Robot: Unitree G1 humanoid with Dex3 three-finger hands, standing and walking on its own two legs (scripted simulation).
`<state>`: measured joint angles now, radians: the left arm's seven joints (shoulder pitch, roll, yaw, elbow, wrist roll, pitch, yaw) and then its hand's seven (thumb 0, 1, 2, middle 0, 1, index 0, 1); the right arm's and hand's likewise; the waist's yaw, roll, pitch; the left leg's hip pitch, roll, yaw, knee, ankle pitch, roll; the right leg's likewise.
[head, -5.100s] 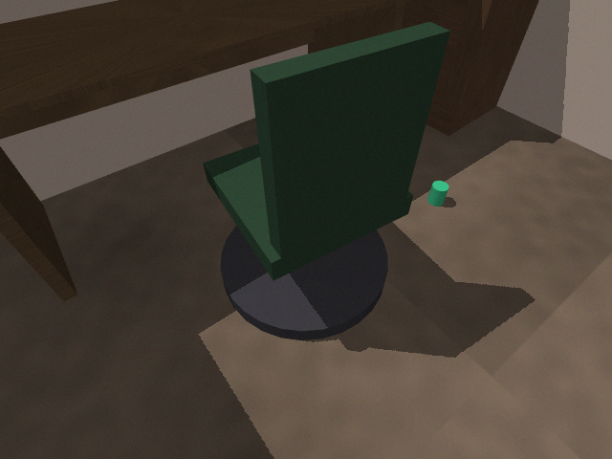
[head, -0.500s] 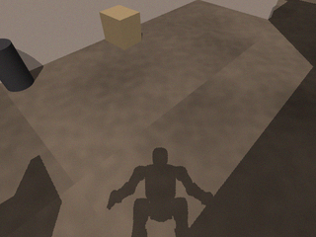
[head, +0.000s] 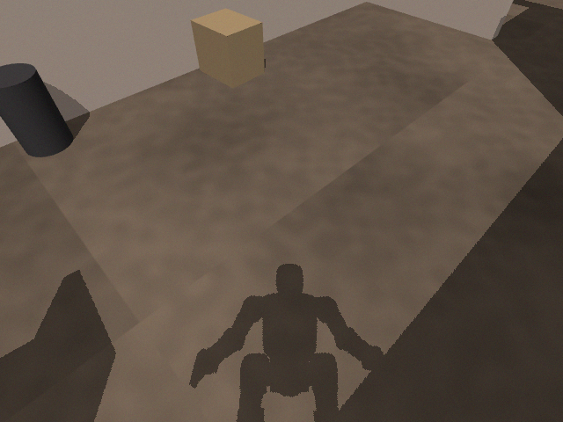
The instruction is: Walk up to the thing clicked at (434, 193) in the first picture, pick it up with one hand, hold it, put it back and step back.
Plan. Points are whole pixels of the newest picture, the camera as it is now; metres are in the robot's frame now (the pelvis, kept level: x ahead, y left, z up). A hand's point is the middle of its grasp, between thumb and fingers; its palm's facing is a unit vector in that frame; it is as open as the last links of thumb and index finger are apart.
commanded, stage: stand
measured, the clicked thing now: out of the picture +0.52 +1.39 -0.73
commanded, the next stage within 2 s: walk up in 1.88 s
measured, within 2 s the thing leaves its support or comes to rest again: neither
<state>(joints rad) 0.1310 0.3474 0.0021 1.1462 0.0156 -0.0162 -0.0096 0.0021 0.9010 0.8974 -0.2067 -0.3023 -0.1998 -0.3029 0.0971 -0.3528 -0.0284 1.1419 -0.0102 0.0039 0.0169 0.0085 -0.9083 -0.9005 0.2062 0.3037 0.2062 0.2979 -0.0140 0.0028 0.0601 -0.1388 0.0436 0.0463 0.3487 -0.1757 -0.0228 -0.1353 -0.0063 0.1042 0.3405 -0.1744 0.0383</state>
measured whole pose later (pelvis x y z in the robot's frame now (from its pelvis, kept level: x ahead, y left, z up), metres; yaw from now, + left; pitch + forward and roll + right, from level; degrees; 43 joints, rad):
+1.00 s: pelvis +0.01 +0.00 +0.00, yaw +1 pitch -2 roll +0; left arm 0.12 0.35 0.00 1.12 0.01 -0.01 -0.01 0.00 0.90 0.90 -0.21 -0.30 -0.20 -0.30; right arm 0.10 -0.35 -0.02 1.12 -0.01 0.00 0.01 0.01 -0.91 -0.90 0.21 0.30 0.21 0.30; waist -0.01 0.00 0.06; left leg -0.11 0.03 0.03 0.34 -0.19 -0.02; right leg -0.10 -0.02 0.08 0.33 -0.20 0.04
